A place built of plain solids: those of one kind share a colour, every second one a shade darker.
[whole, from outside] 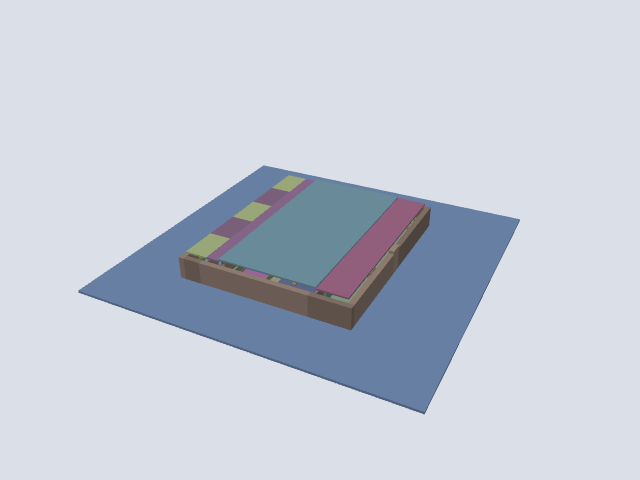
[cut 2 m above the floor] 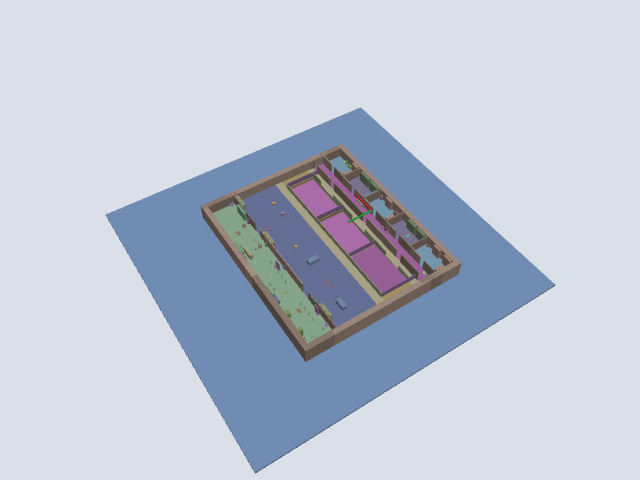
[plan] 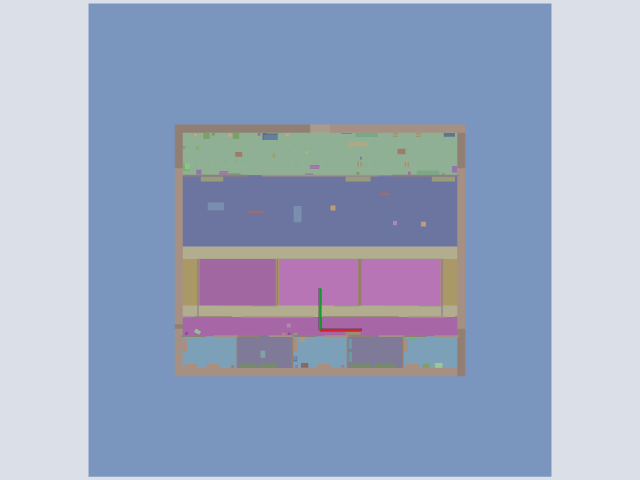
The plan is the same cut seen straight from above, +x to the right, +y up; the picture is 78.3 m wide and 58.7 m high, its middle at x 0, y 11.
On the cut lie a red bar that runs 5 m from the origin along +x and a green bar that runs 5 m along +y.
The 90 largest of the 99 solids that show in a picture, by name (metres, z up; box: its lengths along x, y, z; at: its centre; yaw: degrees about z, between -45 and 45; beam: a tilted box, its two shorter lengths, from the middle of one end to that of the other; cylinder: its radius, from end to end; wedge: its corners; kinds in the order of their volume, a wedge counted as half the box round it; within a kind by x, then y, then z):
{
 "ground_under_all_1": {"box": [56.64, 57.88, 0.4], "at": [0.0, 10.98, -0.75]},
 "wall_1": {"box": [1.0, 5.8, 3.98], "at": [-17.28, -2.76, 1.39]},
 "wall_2": {"box": [1.0, 4.15, 3.98], "at": [-17.28, 0.41, 1.39]},
 "wall_3": {"box": [1.0, 19.08, 3.98], "at": [-17.28, 10.23, 1.39]},
 "wall_4": {"box": [1.0, 7.15, 3.98], "at": [-17.28, 21.55, 1.39]},
 "wall_5": {"box": [3.0, 0.2, 3.98], "at": [-15.48, -0.76, 1.39]},
 "wall_6": {"box": [3.0, 0.2, 3.98], "at": [-15.48, -0.76, 1.39]},
 "wall_7": {"box": [8.55, 1.0, 3.98], "at": [-13.5, -5.16, 1.39]},
 "wall_8": {"box": [4.54, 0.2, 3.98], "at": [-13.11, 1.59, 1.39]},
 "wall_9": {"box": [8.18, 0.2, 3.98], "at": [-12.89, 18.87, 1.39]},
 "wall_10": {"box": [3.0, 0.2, 3.98], "at": [-11.52, -0.76, 1.39]},
 "wall_11": {"box": [0.2, 4.2, 3.98], "at": [-10.12, -2.76, 1.39]},
 "wall_12": {"box": [16.58, 1.0, 3.98], "at": [-9.49, 24.62, 1.39]},
 "wall_13": {"box": [3.0, 0.2, 3.98], "at": [-8.73, -0.76, 1.39]},
 "wall_14": {"box": [8.55, 1.0, 3.98], "at": [-6.75, -5.16, 1.39]},
 "wall_15": {"box": [8.77, 0.2, 3.98], "at": [-5.2, 1.59, 1.39]},
 "wall_16": {"box": [3.0, 0.2, 3.98], "at": [-4.77, -0.76, 1.39]},
 "wall_17": {"box": [0.2, 4.2, 3.98], "at": [-3.38, -2.76, 1.39]},
 "wall_18": {"box": [3.0, 0.2, 3.98], "at": [-1.98, -0.76, 1.39]},
 "wall_19": {"box": [8.55, 1.0, 3.98], "at": [0.0, -5.16, 1.39]},
 "wall_20": {"box": [14.2, 0.2, 3.98], "at": [0.0, 18.87, 1.39]},
 "wall_21": {"box": [3.0, 0.2, 3.98], "at": [1.98, -0.76, 1.39]},
 "wall_22": {"box": [0.2, 4.2, 3.98], "at": [3.38, -2.76, 1.39]},
 "wall_23": {"box": [5.8, 0.2, 3.98], "at": [3.38, -0.76, 1.39]},
 "wall_24": {"box": [3.0, 0.2, 3.98], "at": [4.77, -0.76, 1.39]},
 "wall_25": {"box": [9.31, 0.2, 3.98], "at": [4.94, 1.59, 1.39]},
 "wall_26": {"box": [8.55, 1.0, 3.98], "at": [6.75, -5.16, 1.39]},
 "wall_27": {"box": [3.0, 0.2, 3.98], "at": [8.73, -0.76, 1.39]},
 "wall_28": {"box": [16.58, 1.0, 3.98], "at": [9.49, 24.62, 1.39]},
 "wall_29": {"box": [0.2, 4.2, 3.98], "at": [10.12, -2.76, 1.39]},
 "wall_30": {"box": [5.8, 0.2, 3.98], "at": [10.12, -0.76, 1.39]},
 "wall_31": {"box": [8.18, 0.2, 3.98], "at": [12.89, 18.87, 1.39]},
 "wall_32": {"box": [4.68, 0.2, 3.98], "at": [13.04, 1.59, 1.39]},
 "wall_33": {"box": [8.55, 1.0, 3.98], "at": [13.5, -5.16, 1.39]},
 "wall_34": {"box": [3.0, 0.2, 3.98], "at": [15.48, -0.76, 1.39]},
 "wall_35": {"box": [3.0, 0.2, 3.98], "at": [15.48, -0.76, 1.39]},
 "wall_36": {"box": [1.0, 5.8, 3.98], "at": [17.28, -2.76, 1.39]},
 "wall_37": {"box": [1.0, 4.15, 3.98], "at": [17.28, 0.41, 1.39]},
 "wall_38": {"box": [1.0, 19.08, 3.98], "at": [17.28, 10.23, 1.39]},
 "wall_39": {"box": [1.0, 7.15, 3.98], "at": [17.28, 21.55, 1.39]},
 "floor_yard_1": {"box": [33.75, 8.65, 1.26], "at": [0.0, 14.54, 0.03]},
 "floor_lobby_1": {"box": [33.75, 5.35, 1.26], "at": [0.0, 21.55, 0.03]},
 "ceil_hall_1": {"box": [33.75, 17.28, 0.3], "at": [0.0, 10.23, 4.41]},
 "floor_plot_1": {"box": [9.3, 5.68, 1.26], "at": [-10.07, 5.83, 0.03]},
 "floor_plot_2": {"box": [9.7, 5.68, 0.6], "at": [-0.17, 5.83, -0.3]},
 "floor_plot_3": {"box": [9.65, 5.68, 0.6], "at": [9.9, 5.83, -0.3]},
 "floor_walkway_1": {"box": [33.75, 1.4, 1.26], "at": [0.0, 2.29, 0.03]},
 "floor_walkway_2": {"box": [33.75, 1.55, 1.26], "at": [0.0, 9.45, 0.03]},
 "floor_store_1": {"box": [6.75, 4.0, 1.26], "at": [-13.5, -2.76, 0.03]},
 "floor_store_2": {"box": [6.75, 4.0, 1.26], "at": [0.0, -2.76, 0.03]},
 "floor_store_3": {"box": [6.75, 4.0, 1.26], "at": [13.5, -2.76, 0.03]},
 "floor_back_corridor_1": {"box": [33.75, 2.35, 1.26], "at": [0.0, 0.41, 0.03]},
 "floor_office_1": {"box": [6.75, 4.0, 1.26], "at": [-6.75, -2.76, 0.03]},
 "floor_office_2": {"box": [6.75, 4.0, 1.26], "at": [6.75, -2.76, 0.03]},
 "ceil_lobby_1": {"box": [33.75, 5.35, 0.3], "at": [0.0, 21.55, 4.21]},
 "floor_baulk_1": {"box": [2.15, 5.68, 1.26], "at": [-15.8, 5.83, 0.03]},
 "floor_baulk_2": {"box": [0.4, 5.68, 1.26], "at": [-5.22, 5.83, 0.03]},
 "floor_baulk_3": {"box": [0.4, 5.68, 1.26], "at": [4.88, 5.83, 0.03]},
 "floor_baulk_4": {"box": [2.15, 5.68, 1.26], "at": [15.8, 5.83, 0.03]},
 "ceil_store_1": {"box": [6.75, 4.0, 0.3], "at": [-13.5, -2.76, 4.06]},
 "ceil_store_2": {"box": [6.75, 4.0, 0.3], "at": [0.0, -2.76, 4.06]},
 "ceil_store_3": {"box": [6.75, 4.0, 0.3], "at": [13.5, -2.76, 4.06]},
 "ceil_back_corridor_1": {"box": [33.75, 2.35, 0.3], "at": [0.0, 0.41, 4.06]},
 "ceil_office_1": {"box": [6.75, 4.0, 0.3], "at": [-6.75, -2.76, 4.06]},
 "ceil_office_2": {"box": [6.75, 4.0, 0.3], "at": [6.75, -2.76, 4.06]},
 "shelves_store_1": {"box": [0.5, 1.6, 2.0], "at": [-16.5, -1.91, 1.66]},
 "shelves_store_2": {"box": [1.6, 0.5, 2.0], "at": [-15.72, -4.38, 1.66]},
 "shelves_store_3": {"box": [1.6, 0.5, 2.0], "at": [-13.07, -4.38, 1.66]},
 "shelves_store_4": {"box": [0.5, 1.6, 2.0], "at": [-3.0, -1.91, 1.66]},
 "shelves_store_5": {"box": [1.6, 0.5, 2.0], "at": [0.47, -4.38, 1.66]},
 "shelves_store_6": {"box": [0.5, 1.6, 2.0], "at": [10.51, -1.91, 1.66]},
 "shelves_store_7": {"box": [1.6, 0.5, 2.0], "at": [11.28, -4.38, 1.66]},
 "cabinets_office_1": {"box": [2.05, 0.6, 2.0], "at": [-8.75, -4.33, 1.66]},
 "cabinets_office_2": {"box": [2.05, 0.6, 2.0], "at": [-6.3, -4.33, 1.66]},
 "cabinets_office_3": {"box": [2.55, 0.6, 2.0], "at": [5.0, -4.33, 1.66]},
 "cabinets_office_4": {"box": [2.55, 0.6, 2.0], "at": [7.95, -4.33, 1.66]},
 "door_leaf_1": {"box": [2.4, 0.97, 4.53], "at": [0.0, 24.64, 1.67]},
 "cabinets_hall_1": {"box": [2.75, 0.6, 2.0], "at": [-13.2, 18.44, 1.66]},
 "cabinets_hall_2": {"box": [3.05, 0.6, 2.0], "at": [4.65, 18.44, 1.66]},
 "cabinets_hall_3": {"box": [2.85, 0.6, 2.0], "at": [15.1, 18.44, 1.66]},
 "rail_far_1": {"box": [29.97, 0.12, 2.31], "at": [0.0, 8.73, 0.56]},
 "rail_baulk_1": {"box": [0.12, 6.98, 2.31], "at": [-14.93, 5.18, 0.56]},
 "rail_baulk_2": {"box": [0.12, 5.68, 2.31], "at": [-5.22, 5.83, 0.56]},
 "rail_baulk_3": {"box": [0.12, 5.68, 2.31], "at": [4.88, 5.83, 0.56]},
 "rail_baulk_4": {"box": [0.12, 6.98, 2.31], "at": [14.93, 5.18, 0.56]},
 "lockers_lobby_1": {"box": [2.75, 0.5, 1.8], "at": [5.7, 23.84, 1.56]},
 "lockers_lobby_2": {"box": [2.75, 0.5, 1.8], "at": [13.2, 19.25, 1.56]},
 "console_hall_1": {"box": [2.0, 0.95, 0.79], "at": [-12.72, 15.12, 1.05]},
 "console_hall_2": {"box": [0.95, 2.0, 0.79], "at": [-2.73, 14.17, 1.05]},
 "desk_lobby_1": {"box": [2.3, 0.6, 1.05], "at": [4.58, 22.69, 1.18]}
}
